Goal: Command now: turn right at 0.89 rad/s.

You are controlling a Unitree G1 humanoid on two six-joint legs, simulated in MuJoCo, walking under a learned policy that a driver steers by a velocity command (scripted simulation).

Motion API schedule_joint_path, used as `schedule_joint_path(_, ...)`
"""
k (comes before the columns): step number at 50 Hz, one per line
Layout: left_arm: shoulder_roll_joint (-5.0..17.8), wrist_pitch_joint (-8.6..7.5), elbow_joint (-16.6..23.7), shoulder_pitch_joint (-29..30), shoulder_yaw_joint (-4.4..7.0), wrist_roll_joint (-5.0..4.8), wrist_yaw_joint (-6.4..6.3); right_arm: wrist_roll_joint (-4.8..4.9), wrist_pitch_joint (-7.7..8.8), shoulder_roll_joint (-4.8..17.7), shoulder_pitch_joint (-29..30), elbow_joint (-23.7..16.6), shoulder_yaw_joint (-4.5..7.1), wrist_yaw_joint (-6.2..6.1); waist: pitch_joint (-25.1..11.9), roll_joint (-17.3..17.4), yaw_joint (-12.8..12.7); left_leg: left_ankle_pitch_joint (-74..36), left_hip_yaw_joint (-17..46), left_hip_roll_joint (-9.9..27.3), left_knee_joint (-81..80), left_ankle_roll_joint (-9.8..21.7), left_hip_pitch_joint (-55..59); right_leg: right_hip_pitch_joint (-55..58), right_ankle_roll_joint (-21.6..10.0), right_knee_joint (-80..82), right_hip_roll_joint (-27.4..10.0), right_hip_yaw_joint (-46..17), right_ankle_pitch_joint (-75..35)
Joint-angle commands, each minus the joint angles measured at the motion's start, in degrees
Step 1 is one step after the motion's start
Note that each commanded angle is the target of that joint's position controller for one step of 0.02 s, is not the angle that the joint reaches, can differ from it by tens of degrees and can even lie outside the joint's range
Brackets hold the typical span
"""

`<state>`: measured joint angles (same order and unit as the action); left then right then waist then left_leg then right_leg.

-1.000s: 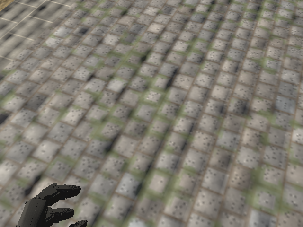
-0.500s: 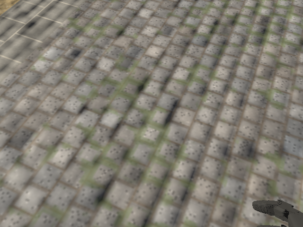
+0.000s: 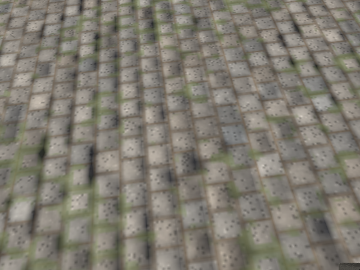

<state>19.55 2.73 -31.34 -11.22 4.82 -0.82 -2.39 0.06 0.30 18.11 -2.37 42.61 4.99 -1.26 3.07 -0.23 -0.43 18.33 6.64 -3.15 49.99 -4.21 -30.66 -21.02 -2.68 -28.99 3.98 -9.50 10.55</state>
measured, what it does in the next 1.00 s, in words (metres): steps on the spot: left foot, then right foot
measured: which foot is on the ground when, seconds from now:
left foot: up 0.00-0.14, down 0.16-0.60, up 0.62-0.88, down 0.90-1.00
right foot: down 0.00-0.18, up 0.20-0.48, down 0.50-0.90, up 0.92-1.00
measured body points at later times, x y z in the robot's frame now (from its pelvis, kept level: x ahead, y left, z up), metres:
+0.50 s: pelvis +0.01 +0.02 -0.01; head +0.04 +0.02 +0.44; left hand +0.21 +0.25 -0.11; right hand +0.10 -0.26 -0.12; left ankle +0.06 +0.15 -0.74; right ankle -0.03 -0.11 -0.74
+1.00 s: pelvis +0.01 +0.06 -0.01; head +0.06 +0.09 +0.43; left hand +0.15 +0.36 -0.12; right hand +0.20 -0.22 -0.09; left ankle +0.02 +0.14 -0.74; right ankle -0.03 -0.10 -0.66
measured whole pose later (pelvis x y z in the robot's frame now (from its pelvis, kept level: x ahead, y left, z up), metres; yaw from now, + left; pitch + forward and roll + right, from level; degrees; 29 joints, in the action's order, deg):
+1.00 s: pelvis +0.01 +0.06 -0.01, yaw +9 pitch +2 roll -1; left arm 18.0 0.4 -37.5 -5.7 5.1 0.4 -1.8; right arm 0.4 -1.2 18.5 -11.6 36.1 4.8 1.0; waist 4.7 -2.8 1.1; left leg 16.7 -0.3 -2.1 35.9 4.0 -21.5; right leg -26.6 3.1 -65.8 -1.0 -1.7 32.0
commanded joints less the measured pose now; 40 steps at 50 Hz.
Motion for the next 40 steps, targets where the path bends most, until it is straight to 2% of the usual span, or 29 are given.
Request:
schedule_joint_path(1, 10.05, -0.28, 4.96, 2.24, 3.21, 0.08, -0.37, 0.32, 0.89, 4.06, 0.2, -3.01, 0.68, 0.55, -11.07, -8.62, 0.1, -1.12, 0.84, -0.91, -6.4, -0.36, 0.77, 11.25, -8.65, 5.72, -12.44, -17.11, -11.02)
schedule_joint_path(5, 8.44, -0.08, 4.73, 2.52, 2.37, 0.42, 0.48, 0.29, 1.28, 4.87, -1.39, -2.86, 0.81, 1.33, -11.29, -10.56, -1.02, -0.29, -0.3, 0.35, -12.41, 0.91, 7.4, 9.95, -8.45, 3.19, -12.15, -19.58, -14.74)
schedule_joint_path(7, 7.67, 0.09, 4.71, 4.1, 1.84, 0.02, 0.7, 0.11, 1.72, 4.68, -3.78, -2.48, 0.94, 1.76, -10.44, -9.8, 0.66, -6.74, -1.8, 1.02, -21.98, 2.68, 13.85, 7.8, -7.0, 1.07, -10.36, -19.56, -13.17)
schedule_joint_path(8, 6.66, 0.06, 4.32, 2.98, 1.48, 0.05, 0.75, -0.35, 1.78, 5.5, -4.28, -2.52, 1.18, 1.76, -9.78, -7.62, 0.59, -12.49, -0.11, 3.64, -26.61, 4.21, 18.06, 5.46, -4.93, -0.66, -8.26, -18.3, -6.94)
schedule_joint_path(9, 4.1, -0.14, 3.94, 0.07, 0.64, 0.92, 0.88, -1.39, 1.59, 8.61, -3.73, -3.61, 1.6, 1.47, -10.1, 2.69, -1.43, -19.06, 10.34, 13.51, -30.29, 7.96, 22.21, 1.14, -1.71, -9.78, -2.59, -12.2, 8.73)
schedule_joint_path(10, 5.05, -0.6, 5.39, 0.15, 0.88, 0.46, 0.83, -2.64, 1.19, 11.59, -3.72, -2.85, 2.13, 1.22, -6.24, 16.85, -2.93, -26.45, 22.71, 22.53, -33.31, 18.35, 20.14, -7.01, 2.06, -19.91, 5.72, -2.05, 25.48)
schedule_joint_path(11, 9.61, -1.12, 4.15, 0.31, 2.27, 1.1, 0.62, -2.19, 1.43, 9.01, -3.1, -4.03, 1.68, 1.02, -6.12, 12.93, -0.99, -23.76, 25.96, 25.57, -33.52, 22.45, 18.76, -9.11, 4.56, -32.56, 2.28, -2.45, 26.83)
schedule_joint_path(12, 10.82, -1.12, 2.97, 0.86, 2.93, 0.57, 0.74, -1.35, 1.32, 7.21, -2.27, -4.47, 1.12, 0.59, -5.83, 8.69, -0.92, -20.81, 20.7, 22.57, -32.39, 20.6, 18.37, -9.17, 5.23, -37.26, 1.64, -2.72, 23.05)
schedule_joint_path(13, 9.0, -0.73, 1.77, 0.68, 2.65, 0.53, 0.64, -0.6, 1.05, 6.21, -1.16, -4.6, 0.73, 0.3, -5.27, 6.4, -1.31, -17.68, 16.14, 18.98, -31.67, 17.91, 18.43, -9.15, 6.14, -38.76, 1.41, -2.4, 20.44)
schedule_joint_path(14, 7.28, -0.4, 1.5, 0.75, 2.15, 0.69, 0.58, 0.13, 0.9, 5.43, -0.97, -4.59, 0.34, 0.07, -4.72, 6.39, -0.72, -17.69, 14.18, 17.72, -31.26, 17.03, 19.64, -10.32, 6.9, -39.77, 1.36, -2.45, 18.3)
schedule_joint_path(17, 2.41, -0.58, 1.22, 1.89, 0.29, 0.17, 1.03, -0.21, -0.07, 3.98, -2.67, -3.79, -0.42, -0.39, -5.54, 8.18, 0.18, -20.44, 7.25, 13.55, -30.53, 15.81, 22.2, -7.43, 7.87, -30.34, 0.03, 1.86, 16.21)
schedule_joint_path(19, 0.19, -0.89, 1.2, 3.12, -0.8, 0.42, 1.33, -0.29, -0.68, 4.5, -3.26, -3.45, -0.27, -0.34, -6.8, 10.85, 1.21, -21.5, 5.05, 12.66, -29.77, 15.5, 22.96, -1.8, 8.04, -18.37, -2.36, 5.3, 17.25)
schedule_joint_path(20, 0.0, -1.01, 1.08, 3.61, -0.94, 0.28, 1.45, -0.26, -1.01, 5.47, -4.46, -3.14, 0.03, -0.24, -7.06, 12.16, 2.14, -22.29, 5.44, 13.14, -29.47, 15.91, 23.4, 0.37, 7.99, -13.44, -2.76, 6.81, 17.8)
schedule_joint_path(21, 0.81, -1.09, 0.47, 3.14, -0.67, -0.07, 1.46, -0.09, -1.29, 6.25, -5.59, -2.89, 0.23, -0.18, -7.37, 12.47, 2.65, -23.33, 6.21, 13.74, -28.81, 16.2, 23.87, 2.33, 7.87, -8.93, -2.68, 7.77, 15.7)
schedule_joint_path(23, 0.97, -1.22, -1.98, -0.46, -0.36, 0.03, 1.47, 0.83, -1.46, 5.89, -5.82, -2.52, -0.15, -0.09, -7.35, 11.03, 0.77, -24.4, 5.75, 13.35, -26.67, 14.81, 22.17, 9.54, 6.39, 5.94, -1.97, 9.36, 4.01)
schedule_joint_path(24, 1.64, -1.27, -2.44, -0.91, -0.34, 0.57, 1.39, 1.13, -1.01, 5.06, -7.85, -1.81, -0.48, 0.0, -7.11, 9.43, 0.86, -22.97, 5.47, 12.66, -26.36, 12.53, 19.91, 13.63, 4.86, 10.67, -2.7, 7.67, -1.3)
schedule_joint_path(25, 4.24, -1.24, -1.77, -1.04, -0.09, 1.16, 1.04, 0.29, -0.2, 4.2, -9.26, -1.62, -0.9, 0.33, -8.25, 4.5, 1.82, -18.57, 3.63, 11.22, -24.07, 8.82, 16.11, 18.53, 2.86, 9.34, -7.58, 2.33, -9.24)
schedule_joint_path(26, 5.9, -1.22, -2.54, 0.24, 0.1, 2.46, 0.91, -0.95, 0.85, 0.64, -11.09, -1.54, -1.94, 0.95, -8.69, -6.38, 4.85, -8.65, -1.52, 6.28, -24.05, 4.96, 14.08, 16.79, -0.46, 5.84, -11.79, -1.27, -10.85)
schedule_joint_path(27, 1.91, -1.66, -2.28, 0.8, -0.67, 3.04, 1.47, -1.05, 1.12, 1.63, -7.42, -1.5, -2.11, 1.21, -7.88, -6.62, 2.22, -5.81, -2.21, 5.75, -24.2, 2.74, 17.65, 11.56, -2.15, 6.66, -11.7, -0.46, -3.45)
schedule_joint_path(28, 2.36, -1.96, -2.21, 0.89, -0.38, 3.02, 1.55, -0.43, 1.0, 4.07, -3.6, -2.41, -1.45, 1.3, -5.16, -5.45, 0.52, -7.59, -2.57, 4.34, -21.67, 2.06, 14.8, 11.75, -1.91, 7.29, -10.31, 0.39, 0.95)
schedule_joint_path(29, 5.26, -2.04, -2.73, -0.37, 0.63, 2.83, 1.18, 0.42, 0.73, 5.17, -2.28, -2.94, -0.96, 1.07, -3.57, -6.49, -0.37, -8.32, -3.15, 3.23, -18.54, 2.32, 11.18, 12.42, -1.87, 7.75, -10.68, 0.15, 1.39)
schedule_joint_path(30, 7.23, -2.13, -3.09, -1.42, 1.39, 2.29, 0.75, 1.0, 0.29, 5.95, -2.52, -3.52, -0.56, 0.81, -2.21, -8.85, -0.73, -7.93, -3.65, 2.82, -15.56, 2.65, 7.83, 12.68, -2.93, 8.42, -12.95, -1.39, -0.8)
schedule_joint_path(31, 7.47, -2.15, -3.3, -2.41, 1.62, 1.98, 0.27, 1.4, -0.15, 6.15, -3.31, -3.98, -0.24, 0.78, -1.47, -11.02, -0.76, -4.0, -4.3, 2.87, -12.02, 2.83, 5.3, 12.51, -4.77, 8.58, -16.15, -2.82, -6.03)
schedule_joint_path(32, 6.57, -2.1, -2.91, -2.42, 1.48, 2.06, -0.27, 1.61, -0.49, 5.84, -3.85, -4.29, 0.01, 0.84, -1.73, -12.86, -1.1, 4.51, -5.37, 2.92, -5.5, 2.77, 2.98, 12.63, -7.27, 8.88, -19.83, -4.68, -11.67)
schedule_joint_path(33, 5.51, -2.22, -2.33, -2.25, 1.23, 2.36, -0.69, 1.65, -0.91, 5.55, -3.71, -4.79, 0.35, 0.99, -1.89, -13.11, -1.85, 13.61, -5.19, 3.97, 4.07, 2.34, -0.76, 13.46, -10.2, 9.33, -23.78, -6.64, -18.49)
schedule_joint_path(34, 4.74, -2.43, -2.01, -1.48, 1.0, 2.41, -0.95, 1.71, -1.48, 5.32, -4.2, -5.01, 0.78, 1.1, -1.9, -10.68, -1.44, 16.4, -4.16, 5.35, 11.65, 1.66, -3.67, 14.13, -11.93, 9.32, -26.04, -6.56, -23.67)
schedule_joint_path(36, 4.48, -2.77, -1.66, 2.58, 1.26, 1.55, -0.96, 1.81, -2.83, 3.54, -5.88, -4.89, 0.63, 1.19, -1.42, -7.04, 0.34, 12.31, -4.15, 7.79, 11.47, 0.4, -4.95, 14.61, -10.31, 9.14, -23.82, -0.51, -23.25)
schedule_joint_path(38, 4.85, -2.6, -1.58, 4.83, 1.68, 1.25, -0.72, 1.63, -3.41, 2.44, -5.58, -5.79, 0.15, 1.89, -2.26, -6.6, 0.22, 7.46, -6.68, 8.38, 6.22, -0.3, -1.68, 14.14, -8.84, 8.27, -21.21, 5.19, -22.4)
schedule_joint_path(40, 5.67, -2.23, -1.7, 4.9, 2.23, 1.04, -0.38, 1.8, -3.51, 2.72, -5.15, -7.43, 0.12, 2.97, -4.52, -7.27, -0.54, 4.59, -9.35, 7.64, -0.63, 0.31, 3.07, 14.56, -8.02, 6.42, -20.76, 8.78, -23.64)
